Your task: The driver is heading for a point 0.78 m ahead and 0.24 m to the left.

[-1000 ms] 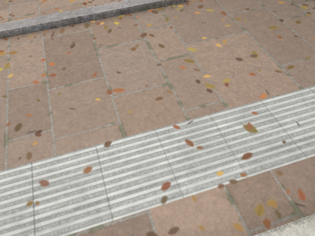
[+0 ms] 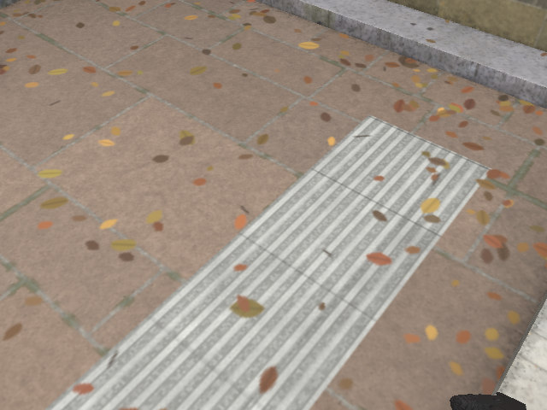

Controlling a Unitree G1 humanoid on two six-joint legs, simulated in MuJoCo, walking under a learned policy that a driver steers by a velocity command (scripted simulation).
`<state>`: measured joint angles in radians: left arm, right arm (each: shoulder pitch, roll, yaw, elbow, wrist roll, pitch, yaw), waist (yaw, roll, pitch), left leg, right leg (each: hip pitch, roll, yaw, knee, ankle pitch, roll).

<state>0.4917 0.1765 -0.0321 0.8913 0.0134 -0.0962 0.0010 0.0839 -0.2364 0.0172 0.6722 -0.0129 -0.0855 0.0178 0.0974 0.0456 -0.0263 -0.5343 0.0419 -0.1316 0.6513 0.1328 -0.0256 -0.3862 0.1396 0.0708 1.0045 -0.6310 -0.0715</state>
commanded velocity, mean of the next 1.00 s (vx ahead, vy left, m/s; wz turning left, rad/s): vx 0.40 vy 0.00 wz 0.34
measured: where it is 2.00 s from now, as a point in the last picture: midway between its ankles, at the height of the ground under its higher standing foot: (264, 383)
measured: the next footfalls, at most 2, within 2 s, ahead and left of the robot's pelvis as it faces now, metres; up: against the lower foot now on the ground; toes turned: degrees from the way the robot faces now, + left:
left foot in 0.10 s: +0.22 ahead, +0.14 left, -0.14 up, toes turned -3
right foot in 0.50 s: +0.49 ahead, -0.08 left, -0.14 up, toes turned +13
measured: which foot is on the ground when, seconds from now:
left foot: up 0.00-0.08, down 0.10-0.52, up 0.54-0.96, down 0.98-1.00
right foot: down 0.00-0.12, up 0.14-0.48, down 0.50-1.00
